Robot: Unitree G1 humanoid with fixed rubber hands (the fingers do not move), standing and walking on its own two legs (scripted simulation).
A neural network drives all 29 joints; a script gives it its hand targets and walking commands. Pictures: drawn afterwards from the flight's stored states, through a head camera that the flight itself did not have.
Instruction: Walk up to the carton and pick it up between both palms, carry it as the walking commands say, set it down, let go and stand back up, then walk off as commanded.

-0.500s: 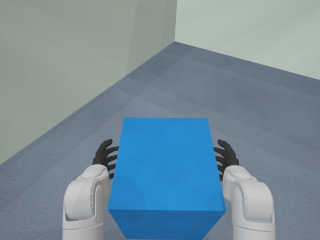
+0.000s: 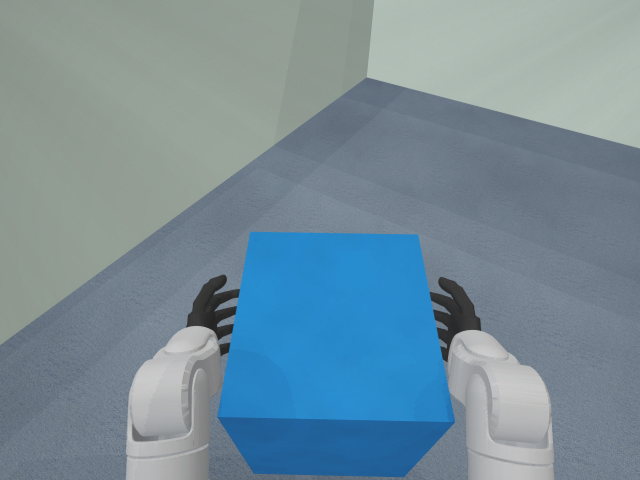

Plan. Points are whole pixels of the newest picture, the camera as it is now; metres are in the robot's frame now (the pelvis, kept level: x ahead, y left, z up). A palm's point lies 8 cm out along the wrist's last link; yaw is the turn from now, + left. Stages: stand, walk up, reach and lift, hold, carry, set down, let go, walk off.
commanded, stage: carry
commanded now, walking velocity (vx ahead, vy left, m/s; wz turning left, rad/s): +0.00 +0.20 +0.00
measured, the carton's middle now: (331, 361) +0.29 -0.01 +0.02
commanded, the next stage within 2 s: none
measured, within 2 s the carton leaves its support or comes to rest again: neither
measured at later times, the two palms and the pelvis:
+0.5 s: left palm (67, 395) +0.22 +0.26 +0.09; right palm (352, 396) +0.22 -0.02 +0.09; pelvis -0.06 +0.12 +0.00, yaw +0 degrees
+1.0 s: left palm out of the picture +0.16 +0.39 +0.08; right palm (213, 457) +0.16 +0.11 +0.09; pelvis -0.11 +0.25 +0.00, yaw +0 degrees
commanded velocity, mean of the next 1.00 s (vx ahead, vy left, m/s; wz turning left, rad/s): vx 0.00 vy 0.17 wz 0.00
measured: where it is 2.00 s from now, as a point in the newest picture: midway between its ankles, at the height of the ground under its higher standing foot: outside the picture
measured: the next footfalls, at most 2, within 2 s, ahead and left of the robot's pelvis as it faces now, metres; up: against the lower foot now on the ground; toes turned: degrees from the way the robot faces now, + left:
right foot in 0.18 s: +0.03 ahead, -0.07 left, +0.00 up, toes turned -11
left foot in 0.44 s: +0.01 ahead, +0.25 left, +0.00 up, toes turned +4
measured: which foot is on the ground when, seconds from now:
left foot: down 0.00-0.20, up 0.22-0.42, down 0.44-0.66, up 0.68-0.88, down 0.90-1.00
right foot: up 0.00-0.16, down 0.18-0.44, up 0.46-0.64, down 0.66-0.92, up 0.94-1.00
